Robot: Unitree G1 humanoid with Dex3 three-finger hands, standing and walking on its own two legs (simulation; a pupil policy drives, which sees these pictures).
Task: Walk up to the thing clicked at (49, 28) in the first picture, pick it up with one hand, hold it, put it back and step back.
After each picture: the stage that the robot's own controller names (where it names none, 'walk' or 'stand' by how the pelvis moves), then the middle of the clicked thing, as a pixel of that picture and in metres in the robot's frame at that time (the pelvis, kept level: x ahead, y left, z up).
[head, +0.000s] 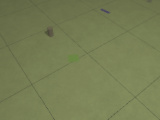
stand; (50, 31) +1.59 +0.41 -0.72
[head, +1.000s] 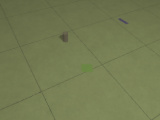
walk; (65, 36) +1.50 +0.16 -0.70
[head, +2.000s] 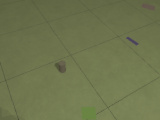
walk; (62, 66) +0.98 +0.16 -0.71
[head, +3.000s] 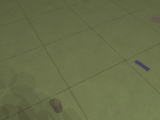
walk; (57, 106) +0.61 +0.22 -0.70
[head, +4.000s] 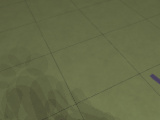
stand; out of the picture +0.44 +0.19 -0.70
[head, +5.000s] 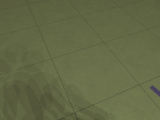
stand; out of the picture +0.39 +0.17 -0.72
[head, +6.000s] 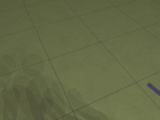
stand; out of the picture +0.41 +0.19 -0.73
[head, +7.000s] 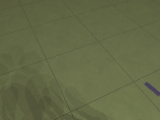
stand; out of the picture +0.40 +0.20 -0.73
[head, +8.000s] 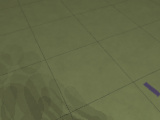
stand; out of the picture +0.39 +0.21 -0.73
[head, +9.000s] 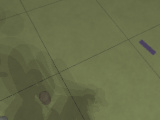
go down; (45, 98) +0.43 +0.19 -0.58
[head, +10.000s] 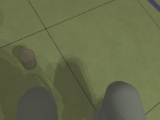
go down; (28, 60) +0.48 +0.21 -0.32
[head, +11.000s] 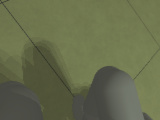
close in; out of the picture +0.48 +0.24 -0.25
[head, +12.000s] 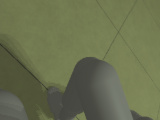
close; out of the picture +0.46 +0.27 -0.23
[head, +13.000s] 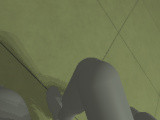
lift; out of the picture +0.44 +0.25 -0.24
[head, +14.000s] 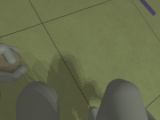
lift; (10, 65) +0.37 +0.25 -0.11
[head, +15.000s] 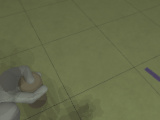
hold; (33, 91) +0.32 +0.17 +0.03
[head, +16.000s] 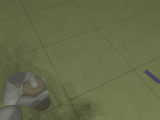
hold; (38, 95) +0.32 +0.17 -0.01
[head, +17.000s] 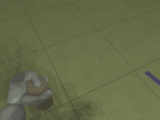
hold; (40, 94) +0.32 +0.16 -0.01
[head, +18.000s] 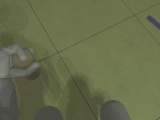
crouch; (27, 65) +0.42 +0.18 -0.08
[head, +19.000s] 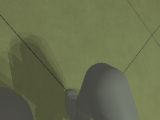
lower; out of the picture +0.47 +0.25 -0.20
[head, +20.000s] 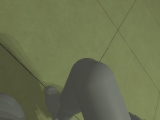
lower; out of the picture +0.45 +0.27 -0.24
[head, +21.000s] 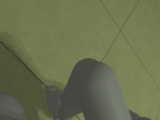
lower; out of the picture +0.45 +0.27 -0.24
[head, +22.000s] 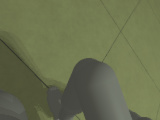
lower; out of the picture +0.45 +0.27 -0.24
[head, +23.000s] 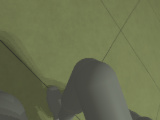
loosen; out of the picture +0.45 +0.27 -0.24
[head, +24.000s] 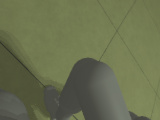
withdraw; out of the picture +0.45 +0.25 -0.25
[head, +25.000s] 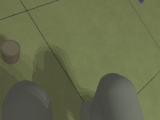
stand; (10, 52) +0.45 +0.22 -0.28
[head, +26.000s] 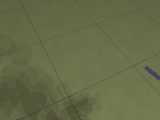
stand; out of the picture +0.39 +0.16 -0.64
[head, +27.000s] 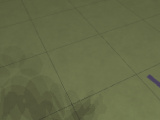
stand; out of the picture +0.40 +0.17 -0.67
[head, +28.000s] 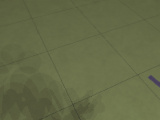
stand; out of the picture +0.39 +0.17 -0.67
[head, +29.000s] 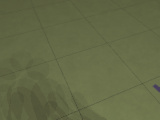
walk; out of the picture +0.41 +0.16 -0.72
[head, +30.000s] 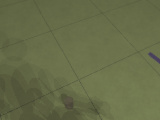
walk; (69, 103) +0.50 +0.12 -0.70
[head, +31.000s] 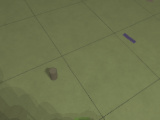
walk; (53, 74) +0.77 +0.20 -0.70
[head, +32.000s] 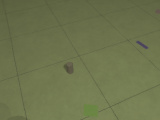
stand; (69, 67) +1.05 +0.18 -0.70
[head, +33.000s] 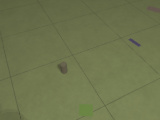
stand; (63, 67) +1.02 +0.20 -0.73
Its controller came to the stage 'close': yes
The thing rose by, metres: 0.71
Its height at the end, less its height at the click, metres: +0.00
